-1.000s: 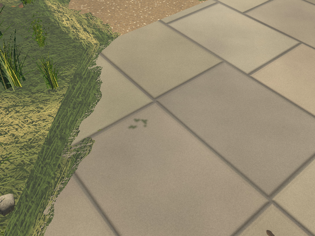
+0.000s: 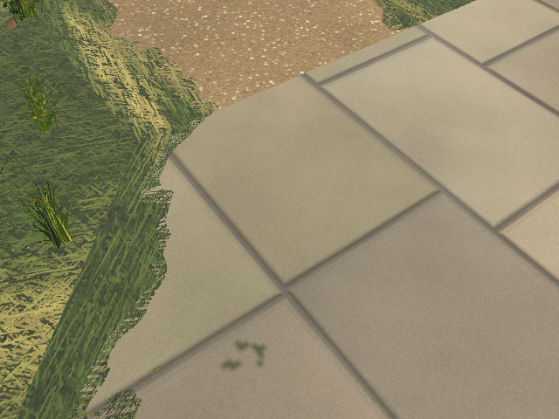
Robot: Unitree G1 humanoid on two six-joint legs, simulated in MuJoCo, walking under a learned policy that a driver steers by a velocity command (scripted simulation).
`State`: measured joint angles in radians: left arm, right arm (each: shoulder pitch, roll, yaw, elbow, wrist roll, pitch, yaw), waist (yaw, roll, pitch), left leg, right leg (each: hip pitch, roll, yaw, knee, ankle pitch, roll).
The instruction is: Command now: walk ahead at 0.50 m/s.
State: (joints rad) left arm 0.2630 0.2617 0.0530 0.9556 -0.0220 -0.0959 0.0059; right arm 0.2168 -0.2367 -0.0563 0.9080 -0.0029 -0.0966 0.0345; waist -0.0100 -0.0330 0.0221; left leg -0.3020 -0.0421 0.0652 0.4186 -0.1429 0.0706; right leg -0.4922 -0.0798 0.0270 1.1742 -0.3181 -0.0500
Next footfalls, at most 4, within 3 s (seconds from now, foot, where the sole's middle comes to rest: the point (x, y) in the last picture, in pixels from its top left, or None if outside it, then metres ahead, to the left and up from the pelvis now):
0.40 right None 0.40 -0.15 -0.78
0.96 left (246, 328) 0.71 0.09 -0.78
1.52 right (330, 233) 1.03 -0.15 -0.78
2.08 left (238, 169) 1.28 0.13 -0.78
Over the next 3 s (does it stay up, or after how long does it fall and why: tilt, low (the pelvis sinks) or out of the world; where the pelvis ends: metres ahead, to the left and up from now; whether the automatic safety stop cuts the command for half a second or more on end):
stays up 1.62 0.22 0.00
